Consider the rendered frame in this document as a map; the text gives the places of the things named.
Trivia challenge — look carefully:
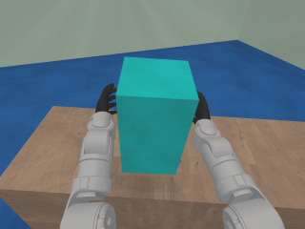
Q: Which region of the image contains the left robot forearm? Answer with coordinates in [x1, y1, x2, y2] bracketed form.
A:
[59, 111, 115, 229]

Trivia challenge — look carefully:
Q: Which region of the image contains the robot right hand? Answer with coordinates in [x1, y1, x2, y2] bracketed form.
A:
[193, 91, 211, 125]

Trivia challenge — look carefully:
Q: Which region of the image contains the carton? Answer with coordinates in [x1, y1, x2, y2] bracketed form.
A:
[115, 56, 199, 175]

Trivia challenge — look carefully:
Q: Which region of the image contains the robot left hand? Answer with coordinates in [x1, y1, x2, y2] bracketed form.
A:
[95, 83, 117, 115]

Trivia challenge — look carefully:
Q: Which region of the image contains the pedestal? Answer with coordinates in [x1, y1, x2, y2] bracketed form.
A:
[0, 106, 305, 229]

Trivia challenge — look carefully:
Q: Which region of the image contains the right robot forearm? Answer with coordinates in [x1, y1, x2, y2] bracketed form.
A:
[192, 118, 285, 229]

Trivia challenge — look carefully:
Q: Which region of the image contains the left robot upper arm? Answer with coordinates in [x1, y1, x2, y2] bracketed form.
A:
[60, 201, 116, 229]

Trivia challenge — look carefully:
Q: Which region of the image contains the right robot upper arm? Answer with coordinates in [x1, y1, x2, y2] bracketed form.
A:
[222, 198, 284, 229]

